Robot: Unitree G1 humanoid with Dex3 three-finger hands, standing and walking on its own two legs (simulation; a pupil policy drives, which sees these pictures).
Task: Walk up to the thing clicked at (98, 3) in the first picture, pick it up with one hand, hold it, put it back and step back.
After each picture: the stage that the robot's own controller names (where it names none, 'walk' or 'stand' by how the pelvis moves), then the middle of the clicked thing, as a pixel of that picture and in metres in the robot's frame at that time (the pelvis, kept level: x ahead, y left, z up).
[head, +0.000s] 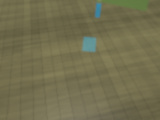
stand; (98, 8) +2.04 -0.27 -0.66
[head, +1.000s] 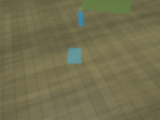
walk; (80, 16) +1.92 +0.11 -0.64
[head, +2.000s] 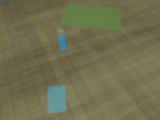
walk; (61, 40) +1.31 +0.24 -0.64
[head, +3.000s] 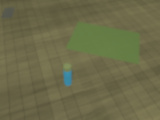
walk; (67, 74) +0.84 +0.14 -0.64
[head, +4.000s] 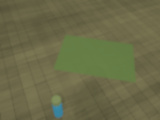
walk; (57, 107) +0.54 +0.16 -0.63
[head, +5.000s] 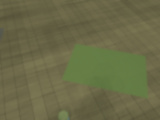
stand; out of the picture +0.45 +0.13 -0.65
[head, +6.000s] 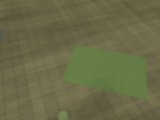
stand; out of the picture +0.46 +0.13 -0.66
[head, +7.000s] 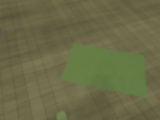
stand; out of the picture +0.45 +0.14 -0.66
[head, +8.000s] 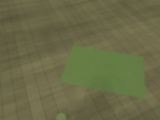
stand; out of the picture +0.44 +0.14 -0.66
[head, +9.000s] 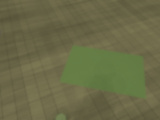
go down; out of the picture +0.44 +0.15 -0.66
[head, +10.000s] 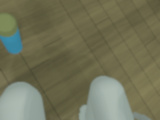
go down; (10, 37) +0.51 +0.22 -0.25
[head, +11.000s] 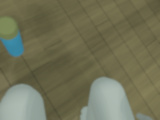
approach; (11, 39) +0.51 +0.22 -0.25
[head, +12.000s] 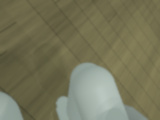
close in; out of the picture +0.49 +0.28 -0.16
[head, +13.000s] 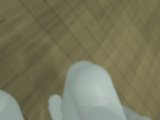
lift; out of the picture +0.48 +0.28 -0.16
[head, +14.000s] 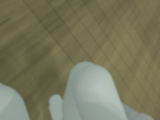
lift; out of the picture +0.43 +0.25 -0.17
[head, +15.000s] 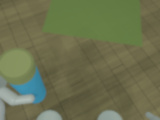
lift; (28, 82) +0.33 +0.16 +0.03
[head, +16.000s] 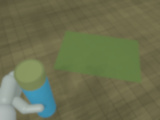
hold; (39, 93) +0.30 +0.14 +0.04
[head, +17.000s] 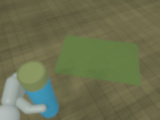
hold; (42, 94) +0.30 +0.13 +0.04
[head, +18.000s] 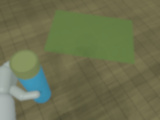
crouch; (34, 81) +0.35 +0.15 -0.01
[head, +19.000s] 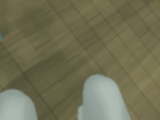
lower; out of the picture +0.51 +0.22 -0.04
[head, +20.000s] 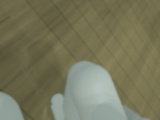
lower; out of the picture +0.46 +0.28 -0.16
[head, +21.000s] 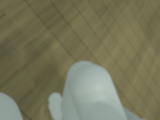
lower; out of the picture +0.46 +0.29 -0.17
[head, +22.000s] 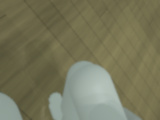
lower; out of the picture +0.46 +0.29 -0.16
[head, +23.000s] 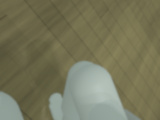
lower; out of the picture +0.46 +0.28 -0.16
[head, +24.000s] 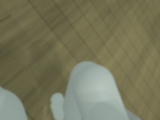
draw back; out of the picture +0.46 +0.26 -0.17
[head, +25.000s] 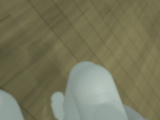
stand; out of the picture +0.46 +0.26 -0.18
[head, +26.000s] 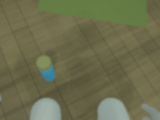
walk; (47, 69) +0.47 +0.17 -0.39
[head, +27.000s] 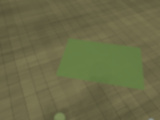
stand; out of the picture +0.42 +0.14 -0.59
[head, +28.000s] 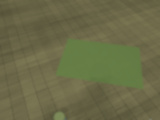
stand; out of the picture +0.42 +0.14 -0.60
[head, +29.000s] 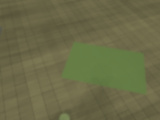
stand; out of the picture +0.43 +0.12 -0.64
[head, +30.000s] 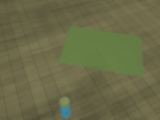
walk; (65, 108) +0.48 +0.09 -0.63
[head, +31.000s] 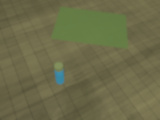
walk; (59, 73) +0.71 +0.15 -0.63
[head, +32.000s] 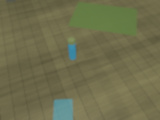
stand; (72, 49) +1.07 +0.12 -0.62
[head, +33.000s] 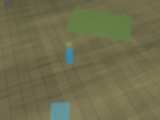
stand; (69, 53) +1.09 +0.12 -0.65
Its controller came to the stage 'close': yes
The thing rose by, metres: 0.69
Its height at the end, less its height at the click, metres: +0.00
